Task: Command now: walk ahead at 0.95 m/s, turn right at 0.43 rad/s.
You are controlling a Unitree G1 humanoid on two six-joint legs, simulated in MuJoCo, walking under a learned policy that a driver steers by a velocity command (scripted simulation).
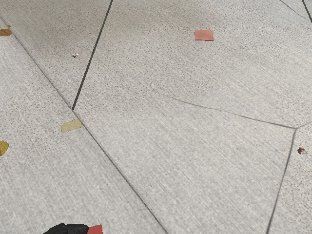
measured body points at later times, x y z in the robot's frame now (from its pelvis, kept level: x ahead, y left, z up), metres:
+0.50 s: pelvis +0.45 -0.02 +0.01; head +0.47 -0.02 +0.46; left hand +0.57 +0.26 -0.12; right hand +0.60 -0.32 -0.04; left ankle +0.62 +0.09 -0.70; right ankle +0.25 -0.06 -0.70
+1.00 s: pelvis +0.72 -0.16 +0.04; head +0.74 -0.20 +0.48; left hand +1.06 -0.18 -0.03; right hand +0.53 -0.38 -0.09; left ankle +0.75 +0.05 -0.59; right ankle +0.71 -0.24 -0.69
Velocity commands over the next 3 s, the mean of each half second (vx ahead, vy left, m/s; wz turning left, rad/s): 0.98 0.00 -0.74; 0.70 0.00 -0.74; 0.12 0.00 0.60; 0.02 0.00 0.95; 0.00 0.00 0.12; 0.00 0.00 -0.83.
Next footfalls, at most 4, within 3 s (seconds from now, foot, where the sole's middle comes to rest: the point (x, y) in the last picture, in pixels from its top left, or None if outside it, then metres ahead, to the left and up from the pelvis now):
0.06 right None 0.31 -0.08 -0.75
0.48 left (135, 190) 0.67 0.08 -0.73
0.92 right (212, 172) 0.73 -0.28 -0.73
1.32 left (195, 122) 1.03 -0.24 -0.73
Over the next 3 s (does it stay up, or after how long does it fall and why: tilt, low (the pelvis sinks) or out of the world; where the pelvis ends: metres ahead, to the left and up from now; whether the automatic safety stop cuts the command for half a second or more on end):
stays up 0.93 -0.33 0.05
